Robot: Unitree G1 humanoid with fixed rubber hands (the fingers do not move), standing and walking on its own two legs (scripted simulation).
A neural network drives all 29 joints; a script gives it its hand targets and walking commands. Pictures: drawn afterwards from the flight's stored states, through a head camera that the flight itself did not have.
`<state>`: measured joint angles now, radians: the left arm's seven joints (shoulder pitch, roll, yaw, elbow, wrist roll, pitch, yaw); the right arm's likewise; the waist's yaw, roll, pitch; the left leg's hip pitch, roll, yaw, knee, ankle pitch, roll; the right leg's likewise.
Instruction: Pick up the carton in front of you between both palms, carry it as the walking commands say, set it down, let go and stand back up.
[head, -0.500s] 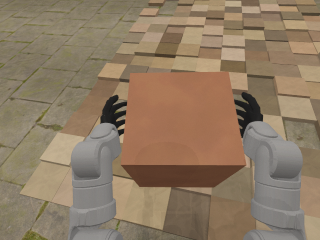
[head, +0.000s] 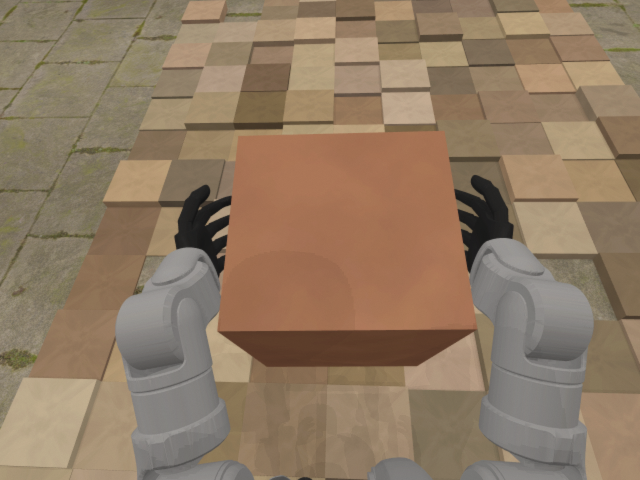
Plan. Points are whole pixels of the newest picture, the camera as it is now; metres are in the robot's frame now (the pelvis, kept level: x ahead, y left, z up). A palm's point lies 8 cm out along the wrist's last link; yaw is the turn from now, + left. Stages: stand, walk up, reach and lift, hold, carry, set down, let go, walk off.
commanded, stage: carry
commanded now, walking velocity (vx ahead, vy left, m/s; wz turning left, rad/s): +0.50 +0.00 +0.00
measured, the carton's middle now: (341, 268) +0.37 -0.03 +0.05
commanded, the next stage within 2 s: none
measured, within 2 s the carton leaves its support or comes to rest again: neither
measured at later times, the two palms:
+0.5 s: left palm (197, 54) +0.66 +0.13 +0.16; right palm (406, 24) +0.70 -0.17 +0.16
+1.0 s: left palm out of the picture +0.96 +0.22 +0.11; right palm out of the picture +1.02 -0.08 +0.12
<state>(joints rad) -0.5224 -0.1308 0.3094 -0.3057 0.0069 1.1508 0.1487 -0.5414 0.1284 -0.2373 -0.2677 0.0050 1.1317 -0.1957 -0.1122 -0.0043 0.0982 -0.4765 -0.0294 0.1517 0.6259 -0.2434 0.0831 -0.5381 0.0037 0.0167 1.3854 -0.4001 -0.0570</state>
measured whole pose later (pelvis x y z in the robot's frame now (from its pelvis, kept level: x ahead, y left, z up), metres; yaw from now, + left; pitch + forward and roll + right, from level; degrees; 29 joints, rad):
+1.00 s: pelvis +0.66 +0.00 +0.01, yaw +14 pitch +6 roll -1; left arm -0.50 -0.16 0.30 -0.16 0.08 1.14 0.15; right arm -0.52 0.13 -0.28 -0.10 -0.03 1.12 -0.15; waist -0.07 -0.01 -0.02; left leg -0.25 -0.10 -0.05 0.47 -0.41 0.08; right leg -0.68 -0.06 0.00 0.88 -0.29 0.06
